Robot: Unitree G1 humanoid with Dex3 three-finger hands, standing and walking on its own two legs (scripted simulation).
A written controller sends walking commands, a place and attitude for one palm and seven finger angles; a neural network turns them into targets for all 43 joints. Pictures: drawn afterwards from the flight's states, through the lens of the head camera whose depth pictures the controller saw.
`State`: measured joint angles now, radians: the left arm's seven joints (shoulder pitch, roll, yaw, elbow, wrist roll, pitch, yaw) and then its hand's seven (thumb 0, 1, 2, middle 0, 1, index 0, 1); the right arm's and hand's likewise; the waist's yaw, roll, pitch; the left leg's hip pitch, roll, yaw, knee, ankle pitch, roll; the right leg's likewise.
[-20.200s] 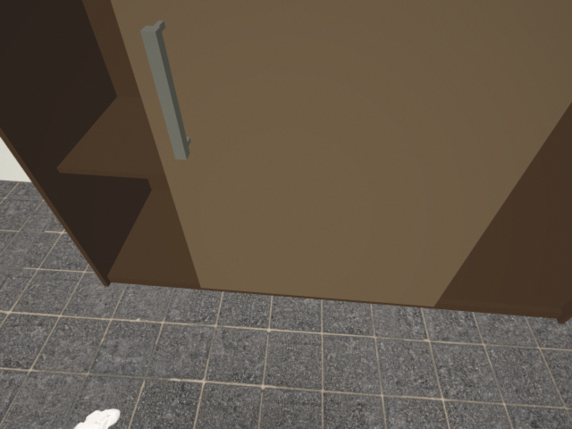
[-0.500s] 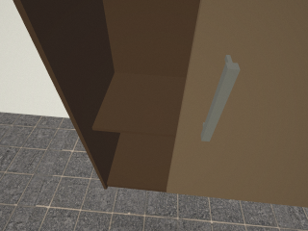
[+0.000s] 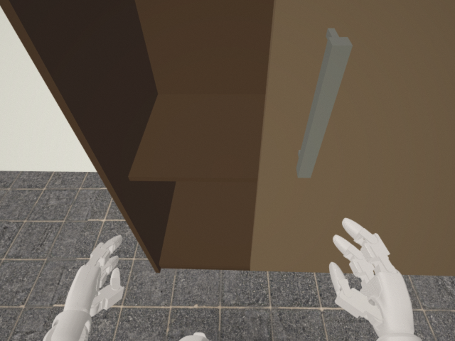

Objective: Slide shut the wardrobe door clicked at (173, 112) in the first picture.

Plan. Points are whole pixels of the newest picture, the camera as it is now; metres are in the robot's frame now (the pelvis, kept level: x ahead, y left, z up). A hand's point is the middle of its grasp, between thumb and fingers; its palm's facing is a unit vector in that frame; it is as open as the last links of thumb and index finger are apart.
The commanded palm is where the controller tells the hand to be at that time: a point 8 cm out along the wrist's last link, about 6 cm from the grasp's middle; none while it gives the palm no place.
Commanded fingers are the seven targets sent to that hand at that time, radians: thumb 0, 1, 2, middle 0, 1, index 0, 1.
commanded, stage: raise the hand with hooked fingers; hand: right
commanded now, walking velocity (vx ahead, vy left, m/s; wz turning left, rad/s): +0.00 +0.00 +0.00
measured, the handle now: (315, 113) +0.48 -0.13 +0.17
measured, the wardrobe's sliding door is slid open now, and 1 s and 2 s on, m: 0.39 0.39 0.39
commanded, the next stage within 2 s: move the hooked fingers beside the handle in 1.70 s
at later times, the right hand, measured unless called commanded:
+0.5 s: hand (412, 271) +0.22 -0.24 +0.10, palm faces +0.09 +0.99 -0.08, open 11.5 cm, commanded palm +0.18 -0.28 +0.11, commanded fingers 0.00 0.17 -0.44 0.28 0.99 0.28 0.99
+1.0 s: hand out of the picture +0.24 -0.29 +0.16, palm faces +0.08 +0.99 -0.08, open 13.8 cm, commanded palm +0.21 -0.33 +0.17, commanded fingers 0.00 0.50 -0.30 0.30 1.20 0.30 1.20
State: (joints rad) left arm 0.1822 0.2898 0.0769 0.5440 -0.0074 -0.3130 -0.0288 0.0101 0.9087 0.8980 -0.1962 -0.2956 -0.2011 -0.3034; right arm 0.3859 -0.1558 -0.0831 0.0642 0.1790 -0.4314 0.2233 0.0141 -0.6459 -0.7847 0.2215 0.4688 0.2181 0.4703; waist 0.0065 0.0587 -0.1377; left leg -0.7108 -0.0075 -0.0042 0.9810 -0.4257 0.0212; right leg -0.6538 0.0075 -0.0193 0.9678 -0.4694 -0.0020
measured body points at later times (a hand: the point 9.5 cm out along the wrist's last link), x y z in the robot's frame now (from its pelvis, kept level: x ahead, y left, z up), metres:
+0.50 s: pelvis +0.00 +0.00 +0.01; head +0.02 +0.01 +0.46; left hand +0.15 +0.25 -0.08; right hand +0.21 -0.29 +0.10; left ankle +0.04 +0.10 -0.68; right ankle +0.01 -0.12 -0.68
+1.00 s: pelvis +0.00 -0.01 +0.04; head +0.00 +0.00 +0.49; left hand +0.21 +0.19 -0.02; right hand +0.23 -0.34 +0.17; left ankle +0.04 +0.10 -0.68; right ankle +0.01 -0.12 -0.68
